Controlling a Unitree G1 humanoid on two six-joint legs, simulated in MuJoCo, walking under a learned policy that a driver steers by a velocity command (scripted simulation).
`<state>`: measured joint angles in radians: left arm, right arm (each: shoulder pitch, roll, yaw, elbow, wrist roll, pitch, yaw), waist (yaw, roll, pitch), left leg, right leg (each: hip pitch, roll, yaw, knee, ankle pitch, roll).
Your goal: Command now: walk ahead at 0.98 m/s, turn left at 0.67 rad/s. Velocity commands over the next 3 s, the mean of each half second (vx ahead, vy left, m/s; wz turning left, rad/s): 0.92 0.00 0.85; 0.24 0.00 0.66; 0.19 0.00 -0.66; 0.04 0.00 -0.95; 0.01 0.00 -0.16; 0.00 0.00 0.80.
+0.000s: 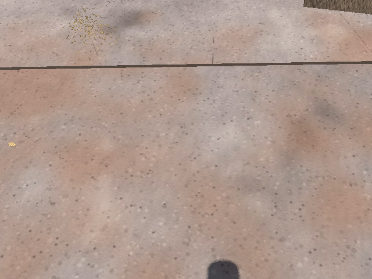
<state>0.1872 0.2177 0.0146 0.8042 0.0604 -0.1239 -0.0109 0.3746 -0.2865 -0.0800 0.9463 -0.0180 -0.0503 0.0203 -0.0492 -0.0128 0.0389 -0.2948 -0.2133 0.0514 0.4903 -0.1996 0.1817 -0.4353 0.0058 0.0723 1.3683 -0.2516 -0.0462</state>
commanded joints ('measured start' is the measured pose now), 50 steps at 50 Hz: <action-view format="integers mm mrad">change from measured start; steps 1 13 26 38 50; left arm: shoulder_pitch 9 -209 -133 41 -2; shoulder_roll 80 155 131 298 155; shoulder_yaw -2 -3 53 61 29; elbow -113 -257 -128 -211 -173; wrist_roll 30 -31 -93 -75 -79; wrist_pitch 22 14 -2 12 106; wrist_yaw -6 10 40 11 46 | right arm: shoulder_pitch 6 129 -174 -148 -245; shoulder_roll -67 -173 -30 -286 -112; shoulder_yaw -1 -34 19 -64 18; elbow -56 -89 -319 -460 -341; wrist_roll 11 23 105 8 -20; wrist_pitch -46 -48 31 15 33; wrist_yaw -8 -17 8 29 -31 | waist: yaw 95 24 -12 -1 38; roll -54 97 -155 93 112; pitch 38 -119 13 -414 -190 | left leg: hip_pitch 16 216 -435 544 -33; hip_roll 299 233 319 504 361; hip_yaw -531 -443 -85 -817 -199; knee -329 12 559 -149 -136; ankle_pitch -104 835 -19 299 407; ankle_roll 158 -31 -151 280 76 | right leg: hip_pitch -230 223 275 -313 28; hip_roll -94 52 -254 37 -78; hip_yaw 21 -67 -124 101 -40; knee -99 -886 -1122 167 -421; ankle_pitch -37 239 633 -288 43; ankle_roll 37 37 -52 85 129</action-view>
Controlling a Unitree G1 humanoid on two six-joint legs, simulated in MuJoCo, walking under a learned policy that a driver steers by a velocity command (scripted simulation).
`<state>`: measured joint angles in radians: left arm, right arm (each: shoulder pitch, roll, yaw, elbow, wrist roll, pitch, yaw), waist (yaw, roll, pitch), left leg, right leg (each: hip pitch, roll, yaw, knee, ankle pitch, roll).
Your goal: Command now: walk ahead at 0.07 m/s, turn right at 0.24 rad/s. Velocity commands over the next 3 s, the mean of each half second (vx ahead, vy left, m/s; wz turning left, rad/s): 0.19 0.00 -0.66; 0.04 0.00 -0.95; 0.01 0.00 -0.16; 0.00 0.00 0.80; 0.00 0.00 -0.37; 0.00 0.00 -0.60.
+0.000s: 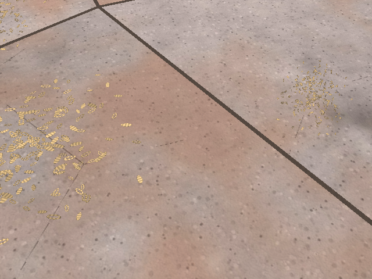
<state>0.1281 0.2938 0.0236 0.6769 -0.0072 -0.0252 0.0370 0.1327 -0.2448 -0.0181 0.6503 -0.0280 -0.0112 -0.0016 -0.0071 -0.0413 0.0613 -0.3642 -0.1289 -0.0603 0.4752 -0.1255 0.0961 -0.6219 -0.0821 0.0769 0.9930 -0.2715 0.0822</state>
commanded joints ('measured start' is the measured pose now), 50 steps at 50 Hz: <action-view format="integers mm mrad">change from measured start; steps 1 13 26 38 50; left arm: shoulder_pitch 31 320 215 205 80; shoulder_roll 104 224 209 254 126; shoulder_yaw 29 105 111 114 71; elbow -63 -15 -124 -149 -199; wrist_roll -18 -7 -30 -18 -14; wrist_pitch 13 -10 60 64 82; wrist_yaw -4 -40 41 -7 -33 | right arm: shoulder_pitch -2 -49 -238 -82 -117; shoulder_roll -169 -92 -104 -114 -230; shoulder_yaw -50 -59 -51 -75 -110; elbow -42 -67 -57 -57 0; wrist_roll -12 17 28 17 17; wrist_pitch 1 -14 -48 -35 -2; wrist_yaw -11 -17 3 -28 -34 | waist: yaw -18 39 34 24 19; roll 155 -221 -107 193 186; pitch -180 -100 -162 -237 -178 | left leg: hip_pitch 53 -206 -286 402 168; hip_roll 302 164 5 468 425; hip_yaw -108 172 -26 -395 79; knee -134 479 238 -90 -202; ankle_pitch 242 -299 -14 367 158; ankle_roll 168 -93 -156 181 118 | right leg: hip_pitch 181 562 559 -7 184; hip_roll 8 -156 -15 112 -32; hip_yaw -44 251 317 110 -86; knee -58 -596 -552 318 -83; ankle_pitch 29 321 675 -315 -38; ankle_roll -3 -265 -184 24 -34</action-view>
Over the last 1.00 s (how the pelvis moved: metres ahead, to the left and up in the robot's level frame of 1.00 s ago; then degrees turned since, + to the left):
0.67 0.08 0.01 45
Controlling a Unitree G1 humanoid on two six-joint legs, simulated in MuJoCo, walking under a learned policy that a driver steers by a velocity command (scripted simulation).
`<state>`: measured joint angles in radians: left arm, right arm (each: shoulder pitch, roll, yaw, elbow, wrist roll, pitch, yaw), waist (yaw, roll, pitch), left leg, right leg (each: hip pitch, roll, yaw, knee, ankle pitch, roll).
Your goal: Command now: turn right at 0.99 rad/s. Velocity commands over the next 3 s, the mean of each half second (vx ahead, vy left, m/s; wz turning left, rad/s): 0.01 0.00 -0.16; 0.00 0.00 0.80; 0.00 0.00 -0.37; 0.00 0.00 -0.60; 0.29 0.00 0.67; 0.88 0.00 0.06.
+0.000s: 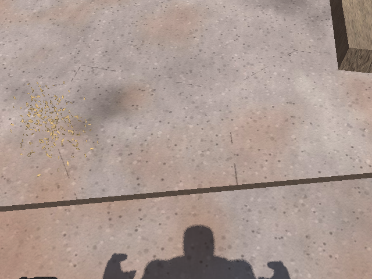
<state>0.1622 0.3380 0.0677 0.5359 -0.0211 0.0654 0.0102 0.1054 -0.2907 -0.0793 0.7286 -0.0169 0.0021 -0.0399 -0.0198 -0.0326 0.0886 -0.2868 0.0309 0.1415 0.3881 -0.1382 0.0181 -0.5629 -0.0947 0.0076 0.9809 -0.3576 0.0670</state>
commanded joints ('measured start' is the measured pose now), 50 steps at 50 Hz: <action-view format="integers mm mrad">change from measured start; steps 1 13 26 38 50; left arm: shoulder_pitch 42 -2 -27 -151 -103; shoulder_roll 86 1 92 82 43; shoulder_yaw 30 -12 49 58 34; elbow -57 0 45 17 73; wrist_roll -1 48 39 40 24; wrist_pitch -5 -85 -58 -87 -91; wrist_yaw -10 7 31 29 7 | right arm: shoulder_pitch -86 81 6 60 31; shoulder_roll -190 -92 -59 -203 -180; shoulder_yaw -52 -19 -12 -60 -39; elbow -74 29 -118 -165 -189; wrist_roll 10 26 44 56 28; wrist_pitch -15 27 63 8 39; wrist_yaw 10 27 64 32 -2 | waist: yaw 29 -3 55 9 -4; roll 182 -128 -73 91 198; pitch -200 -217 -128 -178 -230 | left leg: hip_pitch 89 -222 -253 280 161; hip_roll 270 50 64 210 124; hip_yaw -101 -157 -77 -497 -519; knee -106 771 490 -23 69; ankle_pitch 144 -200 -289 368 324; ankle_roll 182 -89 -89 245 176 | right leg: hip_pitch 151 368 499 -222 33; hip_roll -13 -145 -270 49 116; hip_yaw -35 86 -29 79 78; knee -116 -624 -613 202 -183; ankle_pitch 55 533 591 -102 99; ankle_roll -28 -251 -301 -7 31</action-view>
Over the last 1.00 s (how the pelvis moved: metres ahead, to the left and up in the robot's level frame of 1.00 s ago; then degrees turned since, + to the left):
0.20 -0.16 0.01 -53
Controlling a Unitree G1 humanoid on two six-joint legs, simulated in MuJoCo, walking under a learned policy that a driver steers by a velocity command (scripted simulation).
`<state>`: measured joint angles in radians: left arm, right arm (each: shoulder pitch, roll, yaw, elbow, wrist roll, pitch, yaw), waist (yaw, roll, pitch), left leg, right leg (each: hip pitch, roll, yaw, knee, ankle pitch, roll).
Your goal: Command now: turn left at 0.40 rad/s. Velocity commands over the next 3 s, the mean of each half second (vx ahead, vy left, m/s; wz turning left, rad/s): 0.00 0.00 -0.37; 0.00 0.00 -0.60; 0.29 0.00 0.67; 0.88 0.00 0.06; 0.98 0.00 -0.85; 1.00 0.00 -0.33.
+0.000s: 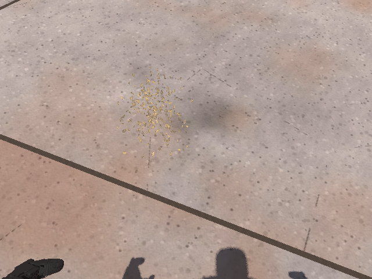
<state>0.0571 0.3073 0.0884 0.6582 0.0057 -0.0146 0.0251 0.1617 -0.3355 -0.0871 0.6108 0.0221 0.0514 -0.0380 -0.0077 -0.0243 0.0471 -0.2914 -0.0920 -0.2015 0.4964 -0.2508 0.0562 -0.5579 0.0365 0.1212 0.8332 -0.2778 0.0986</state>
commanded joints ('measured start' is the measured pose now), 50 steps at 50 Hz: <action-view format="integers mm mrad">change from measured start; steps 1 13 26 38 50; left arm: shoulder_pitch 3 190 156 48 96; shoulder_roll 72 190 201 77 112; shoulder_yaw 10 41 75 15 6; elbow -50 -40 -90 -160 -116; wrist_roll -3 -17 -28 -32 30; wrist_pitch -12 -28 38 57 49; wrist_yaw -13 -22 7 -33 2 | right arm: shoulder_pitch -19 -99 -84 22 64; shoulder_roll -116 -55 -77 -119 -76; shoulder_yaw -19 -3 -21 -30 28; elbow -64 -66 -43 -1 75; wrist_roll -18 -27 -80 -43 -15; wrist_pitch -10 -41 -71 -41 -75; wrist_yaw -1 -3 18 -11 61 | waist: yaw -26 41 57 -48 31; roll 194 -171 153 136 -135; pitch -192 -146 -70 -73 -275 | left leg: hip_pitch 154 -226 120 341 -134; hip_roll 258 -19 456 391 190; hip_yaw -174 72 -259 203 224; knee -24 448 -251 -195 259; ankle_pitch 481 -426 109 503 -398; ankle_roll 142 -96 173 178 -123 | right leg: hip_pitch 64 514 -95 -159 671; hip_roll -30 -307 -16 -145 -409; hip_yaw -49 496 74 -112 115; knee -45 -462 266 172 -374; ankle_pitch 7 514 -250 -32 835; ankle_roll -7 -387 -50 38 -401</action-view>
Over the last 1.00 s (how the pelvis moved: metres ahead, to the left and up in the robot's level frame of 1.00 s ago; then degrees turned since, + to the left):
0.08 0.00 0.00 26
